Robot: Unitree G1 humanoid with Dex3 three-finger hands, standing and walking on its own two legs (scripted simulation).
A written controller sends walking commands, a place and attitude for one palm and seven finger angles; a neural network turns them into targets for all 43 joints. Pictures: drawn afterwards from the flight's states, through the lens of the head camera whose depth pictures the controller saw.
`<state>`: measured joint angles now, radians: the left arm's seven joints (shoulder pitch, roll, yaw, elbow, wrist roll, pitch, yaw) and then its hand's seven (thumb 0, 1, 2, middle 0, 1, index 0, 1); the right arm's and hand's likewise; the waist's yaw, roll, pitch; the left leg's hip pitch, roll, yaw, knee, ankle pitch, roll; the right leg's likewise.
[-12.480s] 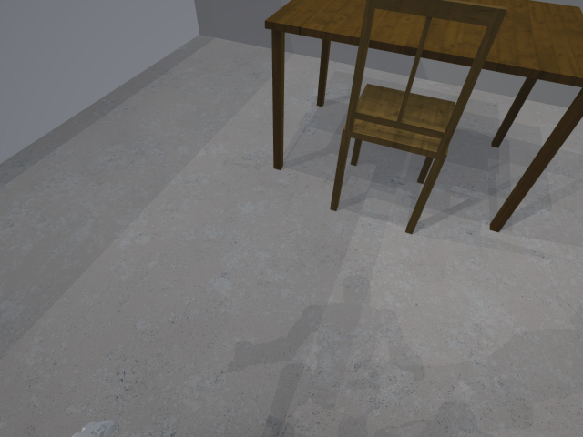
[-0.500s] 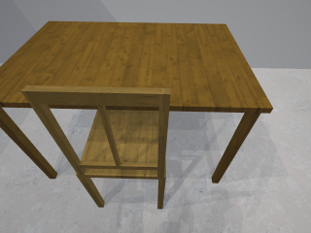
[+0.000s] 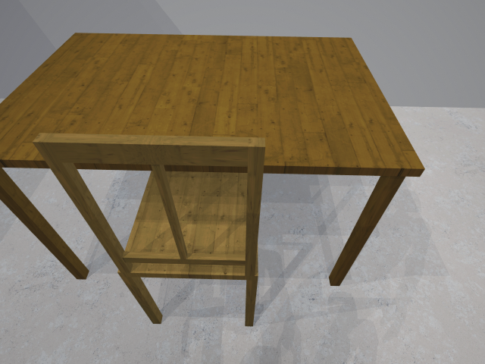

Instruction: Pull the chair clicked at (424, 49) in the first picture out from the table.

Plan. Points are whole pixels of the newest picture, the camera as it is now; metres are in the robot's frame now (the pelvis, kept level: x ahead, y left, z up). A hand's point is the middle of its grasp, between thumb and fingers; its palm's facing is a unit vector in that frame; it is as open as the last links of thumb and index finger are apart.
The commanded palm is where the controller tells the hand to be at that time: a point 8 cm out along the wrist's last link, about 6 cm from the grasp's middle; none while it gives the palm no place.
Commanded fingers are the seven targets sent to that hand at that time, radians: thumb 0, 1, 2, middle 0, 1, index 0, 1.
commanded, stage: look again from close up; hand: left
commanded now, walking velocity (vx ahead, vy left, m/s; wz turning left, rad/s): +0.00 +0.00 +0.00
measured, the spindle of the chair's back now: (172, 217) +0.42 +0.18 -0.06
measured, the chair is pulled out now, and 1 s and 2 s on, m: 0.00 0.00 0.00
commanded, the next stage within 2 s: raise the hand toward the chair's back in 1.72 s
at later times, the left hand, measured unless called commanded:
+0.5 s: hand out of the picture -0.03 +0.15 -0.18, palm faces +0.04 -0.98 -0.17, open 7.4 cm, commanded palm none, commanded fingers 0.00 0.90 0.90 -0.20 -0.30 -0.20 -0.30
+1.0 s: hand out of the picture -0.03 +0.16 -0.18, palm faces +0.03 -0.99 -0.17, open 7.4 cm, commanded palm none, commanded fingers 0.00 0.90 0.90 -0.20 -0.30 -0.20 -0.30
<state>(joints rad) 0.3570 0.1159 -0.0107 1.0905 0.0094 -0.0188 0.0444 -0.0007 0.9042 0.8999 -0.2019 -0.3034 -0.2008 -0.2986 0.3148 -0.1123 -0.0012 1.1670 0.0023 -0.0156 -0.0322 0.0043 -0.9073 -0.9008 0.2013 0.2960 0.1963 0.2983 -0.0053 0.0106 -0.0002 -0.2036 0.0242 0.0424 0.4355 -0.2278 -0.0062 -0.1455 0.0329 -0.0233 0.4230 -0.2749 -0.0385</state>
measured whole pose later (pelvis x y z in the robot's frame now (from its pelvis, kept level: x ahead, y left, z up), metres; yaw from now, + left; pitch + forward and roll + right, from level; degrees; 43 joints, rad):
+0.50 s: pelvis -0.01 +0.00 +0.00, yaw +0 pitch -1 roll +0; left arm 0.36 0.12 -0.01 1.09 0.01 -0.02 0.04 0.00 0.90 0.90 -0.20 -0.30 -0.20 -0.30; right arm 0.33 -0.11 0.00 1.17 0.00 -0.01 -0.03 0.00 -0.91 -0.90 0.20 0.30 0.20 0.30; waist -0.01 0.01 -0.01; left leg -0.22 0.03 0.04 0.45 -0.22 -0.01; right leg -0.15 0.04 -0.03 0.42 -0.26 -0.04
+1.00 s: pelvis -0.01 +0.00 +0.00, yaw +0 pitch +0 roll +0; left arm 0.37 0.11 -0.01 1.09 0.01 -0.02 0.04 0.00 0.90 0.90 -0.20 -0.30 -0.20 -0.30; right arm 0.35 -0.10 0.00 1.17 0.00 -0.02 -0.03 0.00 -0.91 -0.90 0.20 0.30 0.20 0.30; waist -0.01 0.01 -0.01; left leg -0.23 0.03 0.04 0.45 -0.22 -0.01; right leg -0.17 0.04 -0.02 0.43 -0.26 -0.04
